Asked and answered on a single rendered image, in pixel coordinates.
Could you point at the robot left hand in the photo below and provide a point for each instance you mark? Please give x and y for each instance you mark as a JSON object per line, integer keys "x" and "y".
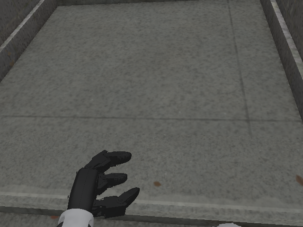
{"x": 91, "y": 181}

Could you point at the left robot forearm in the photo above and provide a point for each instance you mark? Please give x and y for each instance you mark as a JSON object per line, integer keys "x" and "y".
{"x": 76, "y": 217}

